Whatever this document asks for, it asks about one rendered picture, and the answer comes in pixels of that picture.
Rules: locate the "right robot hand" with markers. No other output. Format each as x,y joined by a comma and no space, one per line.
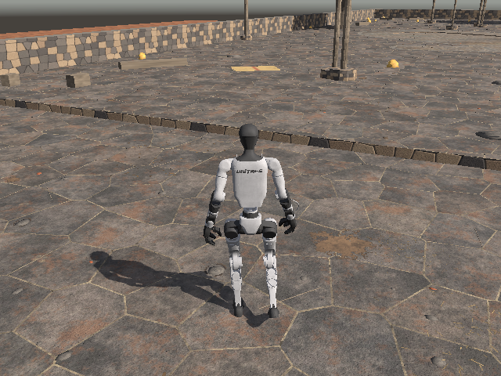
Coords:
287,222

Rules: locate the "left robot hand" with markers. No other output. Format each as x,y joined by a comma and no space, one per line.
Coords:
208,234

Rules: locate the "left robot forearm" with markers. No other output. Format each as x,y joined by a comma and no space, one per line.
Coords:
212,212

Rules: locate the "right robot upper arm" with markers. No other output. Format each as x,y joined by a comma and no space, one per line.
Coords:
278,179

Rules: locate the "robot left shin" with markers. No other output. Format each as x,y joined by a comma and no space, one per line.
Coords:
236,282

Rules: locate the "right robot forearm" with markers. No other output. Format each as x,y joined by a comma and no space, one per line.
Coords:
287,207

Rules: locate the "humanoid robot torso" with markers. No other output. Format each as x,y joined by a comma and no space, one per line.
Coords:
249,180

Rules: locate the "left robot upper arm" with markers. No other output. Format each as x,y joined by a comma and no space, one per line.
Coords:
221,178

